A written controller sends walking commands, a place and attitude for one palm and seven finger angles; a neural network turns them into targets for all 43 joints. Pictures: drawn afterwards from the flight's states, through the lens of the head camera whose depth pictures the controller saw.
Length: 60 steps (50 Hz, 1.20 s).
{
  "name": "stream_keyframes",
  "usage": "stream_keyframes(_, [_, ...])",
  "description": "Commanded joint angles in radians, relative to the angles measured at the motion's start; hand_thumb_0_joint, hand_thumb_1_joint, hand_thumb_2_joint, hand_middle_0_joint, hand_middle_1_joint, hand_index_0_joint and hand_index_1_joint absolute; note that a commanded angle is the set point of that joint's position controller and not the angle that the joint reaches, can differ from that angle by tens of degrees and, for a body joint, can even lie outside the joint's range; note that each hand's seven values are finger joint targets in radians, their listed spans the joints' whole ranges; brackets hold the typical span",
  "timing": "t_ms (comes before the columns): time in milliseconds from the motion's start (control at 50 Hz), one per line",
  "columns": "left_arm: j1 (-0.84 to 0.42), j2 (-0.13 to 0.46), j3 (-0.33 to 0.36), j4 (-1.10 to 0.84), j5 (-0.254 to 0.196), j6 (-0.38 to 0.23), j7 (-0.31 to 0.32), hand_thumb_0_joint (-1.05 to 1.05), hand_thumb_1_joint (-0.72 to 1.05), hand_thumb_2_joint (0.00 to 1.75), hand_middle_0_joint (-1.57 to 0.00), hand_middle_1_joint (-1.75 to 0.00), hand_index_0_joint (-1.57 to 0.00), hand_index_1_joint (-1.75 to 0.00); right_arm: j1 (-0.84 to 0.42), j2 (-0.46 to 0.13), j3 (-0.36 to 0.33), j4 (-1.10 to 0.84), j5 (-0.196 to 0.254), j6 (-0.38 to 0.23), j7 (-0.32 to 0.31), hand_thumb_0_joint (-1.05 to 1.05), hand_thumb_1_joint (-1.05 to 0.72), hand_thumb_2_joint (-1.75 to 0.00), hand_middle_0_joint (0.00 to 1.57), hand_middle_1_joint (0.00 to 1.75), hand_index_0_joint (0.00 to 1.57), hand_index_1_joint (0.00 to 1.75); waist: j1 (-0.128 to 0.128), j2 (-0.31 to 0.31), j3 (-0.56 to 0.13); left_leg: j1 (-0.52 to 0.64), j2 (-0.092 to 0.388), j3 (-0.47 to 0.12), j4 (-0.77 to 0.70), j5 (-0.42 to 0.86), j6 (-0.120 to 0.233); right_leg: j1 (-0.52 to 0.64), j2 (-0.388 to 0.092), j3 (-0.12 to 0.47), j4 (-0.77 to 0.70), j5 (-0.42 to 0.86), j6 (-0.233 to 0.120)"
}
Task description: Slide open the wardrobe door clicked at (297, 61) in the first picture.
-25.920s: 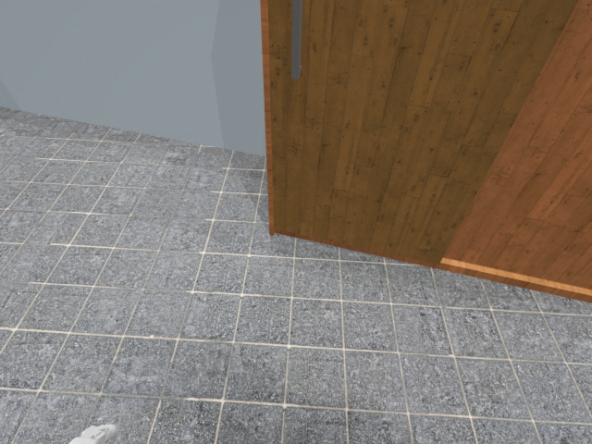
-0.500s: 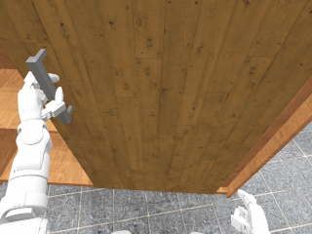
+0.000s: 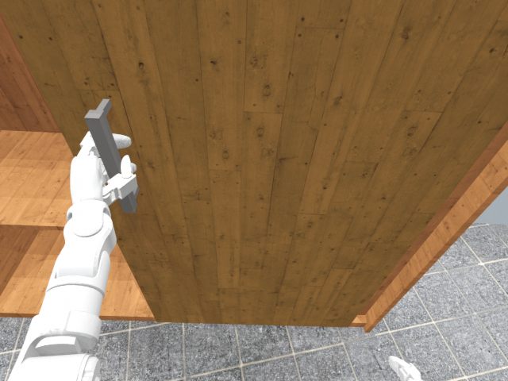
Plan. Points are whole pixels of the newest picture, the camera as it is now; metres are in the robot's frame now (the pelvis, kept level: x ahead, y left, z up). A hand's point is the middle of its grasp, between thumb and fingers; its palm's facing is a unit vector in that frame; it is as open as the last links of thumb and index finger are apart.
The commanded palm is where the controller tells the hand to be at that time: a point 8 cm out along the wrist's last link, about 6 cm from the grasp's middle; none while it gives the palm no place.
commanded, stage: stop walking and hold the door there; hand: left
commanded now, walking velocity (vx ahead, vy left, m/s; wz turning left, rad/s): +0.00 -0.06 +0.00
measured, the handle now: (118, 160) +0.42 +0.27 +0.12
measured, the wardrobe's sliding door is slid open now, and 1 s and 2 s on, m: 0.62 0.63 0.63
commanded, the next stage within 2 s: loosen the grip on the handle in 0.70 s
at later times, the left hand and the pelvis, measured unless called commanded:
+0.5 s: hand (134, 178) +0.38 +0.23 +0.12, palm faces +0.41 -0.89 -0.18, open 5.7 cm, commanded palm +0.35 +0.26 +0.11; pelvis +0.03 -0.03 +0.00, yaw +1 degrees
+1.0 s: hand (128, 180) +0.38 +0.24 +0.12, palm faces +0.41 -0.90 -0.12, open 7.5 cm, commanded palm +0.34 +0.27 +0.11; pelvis +0.01 -0.03 -0.01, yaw +1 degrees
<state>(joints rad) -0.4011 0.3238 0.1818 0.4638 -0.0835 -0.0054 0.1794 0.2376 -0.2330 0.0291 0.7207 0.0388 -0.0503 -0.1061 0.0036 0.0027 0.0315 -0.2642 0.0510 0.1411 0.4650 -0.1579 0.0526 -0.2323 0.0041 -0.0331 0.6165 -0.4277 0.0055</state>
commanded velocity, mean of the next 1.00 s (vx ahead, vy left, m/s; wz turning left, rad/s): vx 0.00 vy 0.00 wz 0.00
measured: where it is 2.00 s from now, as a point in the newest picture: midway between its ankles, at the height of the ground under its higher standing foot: outside the picture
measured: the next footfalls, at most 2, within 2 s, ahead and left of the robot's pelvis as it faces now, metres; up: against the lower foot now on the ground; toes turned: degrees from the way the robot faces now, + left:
right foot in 0.08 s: +0.05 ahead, -0.14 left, +0.00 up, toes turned -3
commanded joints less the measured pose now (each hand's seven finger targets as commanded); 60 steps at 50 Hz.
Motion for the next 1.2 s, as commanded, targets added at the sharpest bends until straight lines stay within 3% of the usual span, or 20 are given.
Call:
stream_keyframes(0, [-0.37, 0.096, -0.06, -0.208, 0.036, -0.075, -0.047, 0.0, 0.9, 0.9, -0.45, -1.4, -0.45, -1.4, -0.114, -0.157, -0.047, -0.149, -0.006, -0.054, -0.007, 0.0, -0.9, -0.9, 0.2, 0.3, 0.2, 0.3, -0.019, 0.171, -0.225, 0.122, 0.232, -0.227, -0.2, -0.145, 0.002, 0.036, -0.015, -0.016, -0.115, 0.077, -0.001])
stream_keyframes(60, [-0.372, 0.127, -0.047, -0.192, 0.047, -0.09, -0.05, 0.0, 0.9, 0.9, -0.45, -1.4, -0.45, -1.4, -0.117, -0.159, -0.052, -0.15, -0.011, -0.054, -0.002, 0.0, -0.9, -0.9, 0.2, 0.3, 0.2, 0.3, -0.026, 0.129, -0.201, 0.046, 0.17, -0.166, -0.146, -0.224, -0.028, 0.082, -0.062, 0.022, -0.222, 0.127, -0.023])
stream_keyframes(140, [-0.383, 0.195, 0.022, -0.175, 0.048, -0.107, -0.047, 0.0, 0.9, 0.9, -0.45, -1.4, -0.45, -1.4, -0.124, -0.13, -0.055, -0.15, -0.008, -0.051, 0.001, 0.0, -0.9, -0.9, 0.2, 0.3, 0.2, 0.3, -0.019, -0.04, -0.22, 0.093, 0.092, -0.109, 0.022, -0.131, -0.058, -0.048, -0.172, 0.129, -0.286, 0.13, -0.051])
stream_keyframes(260, [-0.312, 0.21, 0.04, -0.163, 0.039, -0.112, -0.049, 0.0, 0.9, 0.9, -0.45, -1.4, -0.45, -1.4, -0.12, -0.145, -0.057, -0.139, 0.004, -0.049, -0.012, 0.0, -0.9, -0.9, 0.2, 0.3, 0.2, 0.3, -0.015, 0.046, -0.248, 0.117, 0.117, -0.137, 0.033, 0.103, -0.044, -0.005, -0.145, 0.094, -0.215, 0.351, -0.025])
stream_keyframes(360, [-0.259, 0.194, 0.032, -0.194, 0.034, -0.115, -0.052, 0.0, 0.9, 0.9, -0.45, -1.4, -0.45, -1.4, -0.126, -0.144, -0.056, -0.15, 0.006, -0.044, -0.018, 0.0, -0.9, -0.9, 0.2, 0.3, 0.2, 0.3, -0.013, 0.034, -0.244, 0.119, 0.115, -0.133, 0.036, 0.163, -0.041, 0.013, -0.136, 0.082, -0.207, 0.413, -0.016])
stream_keyframes(400, [-0.24, 0.257, 0.099, -0.198, 0.038, -0.117, -0.043, 0.0, 0.9, 0.9, -0.45, -1.4, -0.45, -1.4, -0.122, -0.152, -0.061, -0.15, 0.005, -0.041, -0.02, 0.0, -0.9, -0.9, 0.2, 0.3, 0.2, 0.3, -0.002, 0.01, -0.266, 0.128, 0.116, -0.128, 0.045, 0.196, -0.04, 0.026, -0.133, 0.081, -0.201, 0.453, -0.013])
stream_keyframes(440, [-0.235, 0.198, 0.047, -0.222, 0.034, -0.118, -0.048, 0.0, 0.9, 0.9, -0.45, -1.4, -0.45, -1.4, -0.131, -0.137, -0.054, -0.16, 0.006, -0.037, -0.019, 0.0, -0.9, -0.9, 0.2, 0.3, 0.2, 0.3, -0.006, 0.011, -0.264, 0.13, 0.109, -0.125, 0.043, 0.179, -0.041, 0.024, -0.132, 0.081, -0.207, 0.437, -0.013])
stream_keyframes(760, [-0.21, 0.195, 0.042, -0.26, 0.034, -0.123, -0.046, 0.0, 0.9, 0.9, -0.45, -1.4, -0.45, -1.4, -0.147, -0.149, -0.05, -0.167, -0.004, -0.033, -0.022, 0.0, -0.9, -0.9, 0.2, 0.3, 0.2, 0.3, -0.005, 0.053, -0.247, 0.139, 0.115, -0.144, -0.023, 0.148, -0.036, 0.017, -0.101, 0.052, -0.224, 0.322, -0.005])
stream_keyframes(780, [-0.78, 0.876, 0.589, -0.303, 0.16, -0.161, -0.05, 0.0, 0.9, 0.9, -0.45, -1.4, -0.45, -1.4, -0.039, -0.182, -0.13, -0.186, -0.032, -0.041, 0.021, 0.0, -0.9, -0.9, 0.2, 0.3, 0.2, 0.3, 0.052, -0.16, -0.049, 0.036, 0.088, -0.097, 0.059, 0.141, -0.002, -0.11, -0.099, 0.135, -0.339, 0.497, -0.003])
stream_keyframes(800, [-0.491, 0.194, 0.131, 0.141, 0.126, -0.039, -0.126, 0.0, 0.78, 0.84, -0.45, -1.4, -0.45, -1.4, -0.113, -0.137, -0.079, -0.157, -0.04, -0.091, 0.026, 0.0, -0.9, -0.9, 0.2, 0.3, 0.2, 0.3, -0.061, -0.152, -0.285, 0.125, -0.024, -0.088, -0.048, 0.424, -0.023, 0.034, -0.005, -0.033, -0.076, 0.77, -0.06])
stream_keyframes(820, [-0.379, 0.259, 0.246, -0.118, 0.051, -0.045, -0.136, 0.0, 0.66, 0.78, -0.45, -1.4, -0.45, -1.4, -0.046, -0.173, -0.106, -0.153, 0.015, -0.094, 0.025, 0.0, -0.9, -0.9, 0.2, 0.3, 0.2, 0.3, -0.003, -0.052, -0.397, 0.232, 0.001, -0.123, 0.033, 0.594, -0.04, 0.004, -0.008, -0.055, -0.082, 0.676, -0.03])
stream_keyframes(840, [-0.298, 0.19, 0.197, -0.146, 0.036, -0.043, -0.16, 0.0, 0.54, 0.73, -0.45, -1.4, -0.45, -1.4, -0.049, -0.165, -0.106, -0.155, 0.003, -0.082, 0.026, 0.0, -0.9, -0.9, 0.2, 0.3, 0.2, 0.3, 0.005, 0.051, -0.438, 0.293, 0.023, -0.136, 0.042, 0.624, -0.064, -0.051, -0.004, -0.05, -0.084, 0.565, -0.017])
stream_keyframes(860, [-0.253, 0.173, 0.212, -0.157, 0.015, -0.055, -0.162, 0.0, 0.42, 0.67, -0.45, -1.4, -0.45, -1.4, -0.06, -0.16, -0.103, -0.159, -0.002, -0.085, 0.033, 0.0, -0.9, -0.9, 0.2, 0.3, 0.2, 0.3, 0.056, 0.288, -0.472, 0.378, 0.015, -0.134, 0.051, 0.632, -0.084, -0.069, -0.02, -0.03, -0.112, 0.467, -0.027])
stream_keyframes(880, [-0.248, 0.219, 0.233, -0.211, 0.008, -0.071, -0.147, 0.0, 0.3, 0.61, -0.45, -1.4, -0.45, -1.4, -0.041, -0.155, -0.1, -0.154, -0.015, -0.094, 0.043, 0.0, -0.9, -0.9, 0.2, 0.3, 0.2, 0.3, 0.053, 0.288, -0.478, 0.387, 0.013, -0.147, 0.039, 0.514, -0.09, -0.081, -0.013, -0.032, -0.128, 0.392, -0.03])
stream_keyframes(900, [-0.266, 0.182, 0.171, -0.243, 0.024, -0.084, -0.137, 0.0, 0.17, 0.55, -0.45, -1.4, -0.45, -1.4, -0.057, -0.145, -0.093, -0.168, -0.02, -0.101, 0.049, 0.0, -0.9, -0.9, 0.2, 0.3, 0.2, 0.3, 0.041, 0.273, -0.426, 0.324, 0.002, -0.134, 0.037, 0.38, -0.08, -0.096, -0.008, -0.032, -0.132, 0.367, -0.033])
stream_keyframes(980, [-0.397, 0.179, 0.097, -0.205, 0.091, -0.147, -0.063, 0.0, -0.31, 0.32, -0.45, -1.4, -0.45, -1.4, -0.057, -0.156, -0.078, -0.177, -0.013, -0.102, 0.046, 0.0, -0.9, -0.9, 0.2, 0.3, 0.2, 0.3, -0.029, 0.016, -0.252, 0.123, 0.002, -0.158, -0.009, -0.047, -0.04, -0.174, 0.0, -0.032, -0.138, 0.181, -0.025])
stream_keyframes(1020, [-0.381, 0.208, 0.118, -0.149, 0.094, -0.173, -0.043, 0.0, -0.55, 0.2, -0.42, -1.37, -0.42, -1.37, -0.057, -0.158, -0.074, -0.179, -0.014, -0.106, 0.04, 0.0, -0.9, -0.9, 0.2, 0.3, 0.2, 0.3, -0.014, -0.019, -0.248, 0.073, -0.009, -0.157, -0.024, -0.179, -0.034, -0.176, -0.002, -0.017, -0.143, 0.096, -0.024])
stream_keyframes(1060, [-0.429, 0.265, 0.16, -0.138, 0.087, -0.206, -0.036, 0.0, -0.55, 0.2, -0.4, -1.33, -0.4, -1.33, -0.066, -0.162, -0.068, -0.167, -0.012, -0.107, 0.028, 0.0, -0.9, -0.9, 0.2, 0.3, 0.2, 0.3, -0.009, -0.004, -0.247, 0.05, -0.012, -0.153, -0.025, -0.245, -0.031, -0.169, -0.008, 0.002, -0.151, 0.047, -0.024])
stream_keyframes(1140, [-0.509, 0.255, 0.112, -0.109, 0.075, -0.241, -0.057, 0.0, -0.55, 0.2, -0.34, -1.27, -0.34, -1.27, -0.061, -0.158, -0.058, -0.149, -0.009, -0.124, 0.014, 0.0, -0.9, -0.9, 0.2, 0.3, 0.2, 0.3, -0.026, 0.067, -0.226, 0.028, -0.028, -0.14, -0.008, -0.292, -0.029, -0.189, -0.009, 0.015, -0.157, 0.006, -0.026])
stream_keyframes(1180, [-0.351, 0.281, 0.166, -0.036, 0.066, -0.239, -0.064, 0.0, -0.55, 0.2, -0.32, -1.23, -0.32, -1.23, -0.046, -0.162, -0.065, -0.145, -0.012, -0.123, 0.011, 0.0, -0.9, -0.9, 0.2, 0.3, 0.2, 0.3, 0.002, 0.043, -0.235, 0.001, -0.032, -0.133, 0.005, -0.256, -0.025, -0.158, -0.01, 0.021, -0.165, 0.01, -0.027])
